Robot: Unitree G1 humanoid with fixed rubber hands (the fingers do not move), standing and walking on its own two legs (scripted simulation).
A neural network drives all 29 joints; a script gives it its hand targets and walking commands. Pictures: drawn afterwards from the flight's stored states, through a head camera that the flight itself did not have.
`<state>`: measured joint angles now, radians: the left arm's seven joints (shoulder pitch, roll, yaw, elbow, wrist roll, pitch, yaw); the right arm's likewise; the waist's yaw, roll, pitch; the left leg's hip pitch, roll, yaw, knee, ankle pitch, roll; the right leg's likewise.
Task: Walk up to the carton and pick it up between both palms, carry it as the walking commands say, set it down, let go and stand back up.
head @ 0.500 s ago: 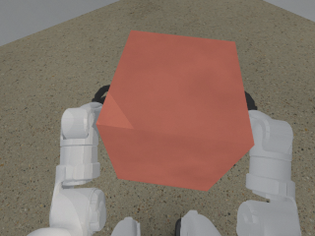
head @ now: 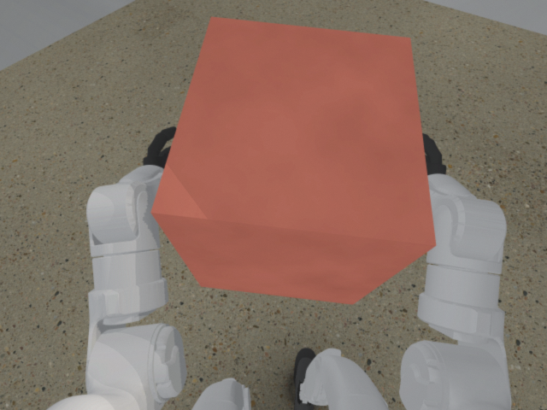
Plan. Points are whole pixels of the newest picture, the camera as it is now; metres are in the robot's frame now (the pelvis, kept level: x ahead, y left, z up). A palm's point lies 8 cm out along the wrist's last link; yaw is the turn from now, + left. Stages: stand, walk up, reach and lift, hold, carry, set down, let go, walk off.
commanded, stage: carry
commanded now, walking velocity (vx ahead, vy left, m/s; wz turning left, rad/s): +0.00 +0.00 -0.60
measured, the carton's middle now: (291, 179) +0.42 +0.01 +0.08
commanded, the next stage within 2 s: none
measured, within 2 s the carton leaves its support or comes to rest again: neither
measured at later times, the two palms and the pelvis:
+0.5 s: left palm (329, 231) +0.31 -0.04 +0.11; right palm out of the picture +0.19 -0.36 +0.09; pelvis -0.09 -0.06 +0.02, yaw -16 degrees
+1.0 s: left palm (397, 318) +0.21 -0.10 +0.12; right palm out of the picture +0.02 -0.39 +0.12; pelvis -0.19 -0.06 +0.02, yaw -30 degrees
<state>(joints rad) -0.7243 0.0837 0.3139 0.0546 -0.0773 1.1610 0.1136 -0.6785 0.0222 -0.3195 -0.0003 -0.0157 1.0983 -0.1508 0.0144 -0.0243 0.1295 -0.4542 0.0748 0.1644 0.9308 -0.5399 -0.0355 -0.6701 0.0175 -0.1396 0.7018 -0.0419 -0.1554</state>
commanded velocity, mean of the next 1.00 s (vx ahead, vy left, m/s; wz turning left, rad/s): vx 0.00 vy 0.00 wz -0.43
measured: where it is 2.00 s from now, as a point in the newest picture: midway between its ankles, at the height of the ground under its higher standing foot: outside the picture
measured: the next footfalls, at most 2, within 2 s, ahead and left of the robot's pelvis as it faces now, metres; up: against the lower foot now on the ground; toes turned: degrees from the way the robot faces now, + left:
right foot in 0.30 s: +0.03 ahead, -0.18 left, +0.00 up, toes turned -16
left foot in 0.62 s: -0.03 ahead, +0.05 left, +0.00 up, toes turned -18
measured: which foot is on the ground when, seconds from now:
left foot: down 0.00-0.32, up 0.34-0.60, down 0.62-1.00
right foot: down 0.00-0.12, up 0.14-0.28, down 0.30-0.64, up 0.66-0.78, down 0.80-1.00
